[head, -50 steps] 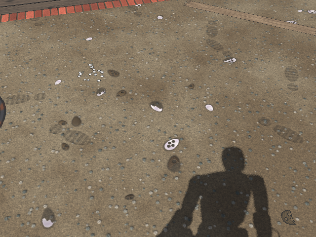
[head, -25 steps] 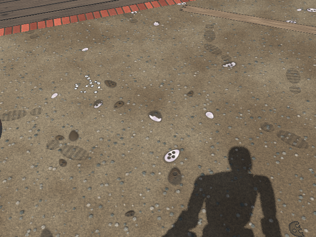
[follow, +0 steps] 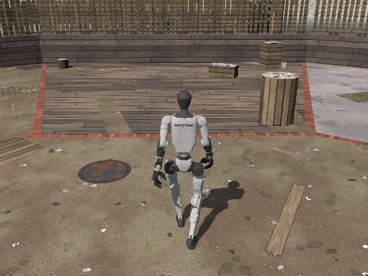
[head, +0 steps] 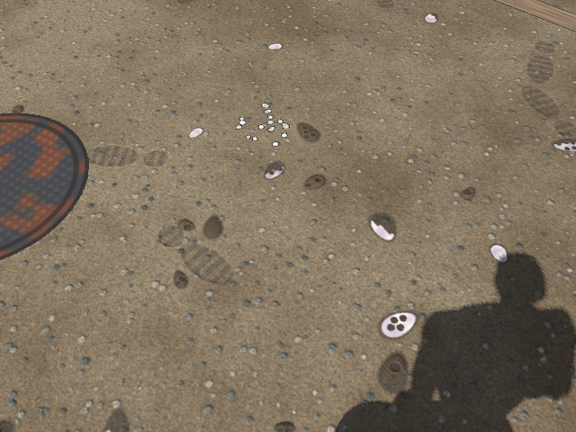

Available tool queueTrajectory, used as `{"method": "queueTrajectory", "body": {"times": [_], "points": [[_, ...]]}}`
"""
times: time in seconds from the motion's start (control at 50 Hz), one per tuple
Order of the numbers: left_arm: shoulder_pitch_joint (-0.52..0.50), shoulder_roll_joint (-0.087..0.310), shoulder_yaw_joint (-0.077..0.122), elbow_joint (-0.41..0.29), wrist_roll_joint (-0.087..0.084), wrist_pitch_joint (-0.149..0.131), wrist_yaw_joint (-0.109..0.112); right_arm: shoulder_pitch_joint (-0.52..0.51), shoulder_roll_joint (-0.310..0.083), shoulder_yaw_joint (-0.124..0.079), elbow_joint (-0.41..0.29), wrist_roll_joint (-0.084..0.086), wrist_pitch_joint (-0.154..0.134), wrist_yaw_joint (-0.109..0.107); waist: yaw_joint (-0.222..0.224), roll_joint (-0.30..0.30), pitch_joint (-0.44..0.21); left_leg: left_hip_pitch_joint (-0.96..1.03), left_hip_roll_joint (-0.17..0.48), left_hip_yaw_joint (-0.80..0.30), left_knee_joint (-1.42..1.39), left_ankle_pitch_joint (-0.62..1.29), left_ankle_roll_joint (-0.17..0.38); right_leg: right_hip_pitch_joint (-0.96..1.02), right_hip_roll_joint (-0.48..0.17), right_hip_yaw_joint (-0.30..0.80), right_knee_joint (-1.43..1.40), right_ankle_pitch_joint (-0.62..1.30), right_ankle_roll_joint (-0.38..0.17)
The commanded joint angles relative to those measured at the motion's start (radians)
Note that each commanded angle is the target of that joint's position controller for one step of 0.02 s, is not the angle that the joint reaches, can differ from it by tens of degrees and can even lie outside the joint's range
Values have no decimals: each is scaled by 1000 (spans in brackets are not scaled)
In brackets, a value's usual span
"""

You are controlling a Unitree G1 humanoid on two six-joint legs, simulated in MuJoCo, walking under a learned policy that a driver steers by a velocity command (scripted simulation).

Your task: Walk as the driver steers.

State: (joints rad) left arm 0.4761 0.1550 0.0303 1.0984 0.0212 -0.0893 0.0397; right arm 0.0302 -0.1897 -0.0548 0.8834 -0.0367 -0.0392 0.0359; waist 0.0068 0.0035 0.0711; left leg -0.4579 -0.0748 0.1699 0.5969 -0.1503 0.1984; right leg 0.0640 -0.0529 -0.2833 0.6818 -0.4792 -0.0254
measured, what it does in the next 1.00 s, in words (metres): walks ahead: right foot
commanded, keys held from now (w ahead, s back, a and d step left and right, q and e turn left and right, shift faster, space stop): w+q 0.40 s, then w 0.26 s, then w+e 0.34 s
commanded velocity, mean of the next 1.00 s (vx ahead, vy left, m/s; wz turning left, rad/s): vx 0.49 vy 0.00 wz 0.26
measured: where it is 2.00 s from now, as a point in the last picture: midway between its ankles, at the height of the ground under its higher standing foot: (272, 201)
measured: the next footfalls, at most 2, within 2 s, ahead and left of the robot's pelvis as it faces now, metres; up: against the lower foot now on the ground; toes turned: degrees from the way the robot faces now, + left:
right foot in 0.54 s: +0.52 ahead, -0.04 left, +0.00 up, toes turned +18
left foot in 1.06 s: +0.71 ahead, +0.22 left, +0.00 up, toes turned +10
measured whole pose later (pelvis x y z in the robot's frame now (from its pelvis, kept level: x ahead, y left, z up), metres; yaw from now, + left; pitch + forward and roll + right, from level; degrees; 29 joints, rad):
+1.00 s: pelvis +0.55 +0.06 +0.03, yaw +13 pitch +2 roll -1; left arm 0.49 0.20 0.04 0.95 0.01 -0.07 -0.01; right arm 0.00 -0.21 -0.01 0.75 -0.03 -0.05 0.03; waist 0.10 0.03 0.04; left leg -0.55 0.04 -0.01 0.60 -0.09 -0.01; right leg -0.01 0.08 0.07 0.28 -0.29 -0.06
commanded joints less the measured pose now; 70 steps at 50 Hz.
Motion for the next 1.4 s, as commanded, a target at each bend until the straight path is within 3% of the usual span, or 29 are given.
{"method": "queueTrajectory", "body": {"times": [0.02,0.04,0.06,0.1,0.14,0.2,0.3,0.42,0.48,0.52,0.54,0.56,0.58,0.6,0.62,0.64,0.7,0.76,0.96,1.0,1.04,1.06,1.08,1.1,1.12,1.14,1.16,1.2,1.4], "points": [[-36,100,28,-178,-16,-11,-32,347,-286,-85,37,2,17,-13,-108,190,-299,743,419,-957,-293,-251,296,-721,112,225,861,-77,-13],[-161,153,35,-205,-7,-23,-38,313,-252,-77,42,20,22,-20,-116,48,-173,657,400,-867,-373,-306,248,-841,31,330,831,49,-27],[-195,159,35,-224,-12,-36,-41,262,-204,-64,35,25,17,-27,-81,-3,-79,528,379,-750,-393,-215,203,-829,-9,325,743,152,-28],[-167,141,35,-210,8,-22,-32,206,-149,-48,25,28,-4,-35,4,-99,-34,339,284,-569,-393,88,131,-685,-59,329,597,196,-2],[-148,123,33,-217,27,18,-39,220,-142,-39,27,36,-27,-40,33,-61,-54,279,226,-474,-390,238,113,-615,-71,323,517,183,31],[-245,123,33,-266,30,47,-48,289,-178,-45,33,42,-37,-41,14,-11,-37,264,175,-421,-396,296,79,-671,-74,289,399,264,66],[-463,142,31,-355,23,56,-57,425,-179,-43,34,37,-25,-40,-72,44,-24,396,164,-459,-379,346,10,-807,-45,280,199,432,79],[-634,142,9,-439,12,41,-70,501,-189,-41,24,22,-20,-54,-121,73,-13,544,182,-501,-314,469,24,-817,20,266,-12,451,53],[-568,158,8,-440,6,25,-69,465,-197,-38,16,20,-29,-64,-72,90,-23,520,201,-487,-277,591,-15,-605,50,260,-146,442,-1],[-344,212,33,-372,3,13,-50,432,-225,-42,15,17,-42,-57,26,83,-125,505,174,-452,-72,826,-52,-325,105,238,-192,385,-46],[-192,240,44,-337,9,1,-35,416,-221,-41,11,21,-49,-49,104,60,-206,408,132,-420,124,708,-67,-110,41,288,-224,408,-76],[-35,319,59,-326,31,-1,-19,449,-142,-21,-21,23,-56,-44,130,-73,-359,262,66,-358,415,294,-79,111,-208,561,-200,287,-119],[-54,378,81,-298,36,11,-31,629,-96,-18,-2,65,-45,-40,27,-342,-428,-19,-93,-291,685,-391,-118,262,-396,1046,-356,265,-268],[-154,266,63,-322,8,22,-43,545,-175,-23,15,22,-34,-49,11,-107,-268,-108,-4,-322,727,-298,-104,115,-336,1019,-407,92,-236],[-240,197,46,-334,-1,19,-47,430,-171,-23,-8,16,-33,-40,7,-25,-132,-107,27,-312,682,-201,-109,-38,-288,836,-425,131,-212],[-261,171,38,-324,8,14,-50,382,-154,-19,-24,15,-33,-35,-4,4,-84,-93,53,-302,641,-163,-111,-117,-241,724,-444,255,-192],[-195,159,28,-264,-6,-7,-51,362,-128,-13,-41,-8,-13,-15,-39,-86,-72,-43,95,-258,544,-145,-130,-194,-155,562,-474,492,-171],[-129,176,32,-230,-19,-17,-56,285,-107,-3,-69,-18,-8,-4,-36,-83,-60,-116,124,-200,468,-115,-164,-185,-136,524,-503,572,-205],[17,223,50,-195,-12,6,-44,-82,-102,29,-200,12,-24,-9,52,-93,-30,-64,91,-152,14,86,-218,-145,-104,515,-437,692,-172],[-6,239,58,-207,-8,12,-38,-53,-124,22,-202,16,-34,-16,26,-100,-41,19,80,-169,-44,32,-201,-141,-119,551,-385,697,-152],[-42,249,64,-221,-12,13,-40,113,-159,5,-154,11,-51,-30,-54,-65,-107,260,56,-165,-154,12,-169,-185,-76,537,-212,740,-119],[-52,219,58,-240,-22,9,-45,249,-216,-13,-129,-10,-66,-45,-107,12,-205,468,175,-277,-186,-46,-128,-289,-9,488,1,629,-96],[-25,130,38,-284,-42,7,-43,368,-301,-31,-135,-34,-65,-59,-129,163,-347,710,446,-572,-226,-193,-77,-501,90,382,284,219,-68],[37,155,46,-302,-39,20,-40,341,-324,-44,-124,-16,-43,-57,-73,302,-370,710,541,-892,-339,-295,8,-689,141,331,450,-70,-66],[8,199,55,-270,-15,39,-37,262,-216,-22,-146,-7,-34,-51,-46,124,-220,582,493,-782,-351,-394,-3,-732,59,364,524,2,-72],[-51,183,54,-272,-6,43,-50,206,-150,-6,-152,3,-38,-46,-37,56,-118,461,433,-633,-374,-320,-22,-722,30,363,506,83,-65],[-70,161,52,-277,-4,48,-59,183,-126,1,-148,2,-43,-44,-16,64,-76,385,388,-513,-404,-195,-47,-690,5,356,473,128,-55],[-84,153,53,-282,16,71,-74,203,-120,3,-125,9,-60,-47,6,101,-51,326,337,-368,-428,-23,-65,-661,-17,340,456,169,-35],[-388,128,31,-402,13,87,-115,323,-155,-14,-58,17,-75,-42,-28,74,-5,393,306,-58,-450,269,-63,-758,-25,264,173,465,-6]]}}
Velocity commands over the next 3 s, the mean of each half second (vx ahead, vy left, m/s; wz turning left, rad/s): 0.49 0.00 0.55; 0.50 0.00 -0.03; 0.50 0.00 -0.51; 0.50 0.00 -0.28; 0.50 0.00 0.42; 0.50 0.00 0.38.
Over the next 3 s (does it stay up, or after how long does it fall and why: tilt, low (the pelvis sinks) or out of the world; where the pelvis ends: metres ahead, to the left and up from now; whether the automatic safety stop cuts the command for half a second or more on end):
stays up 1.62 0.04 0.04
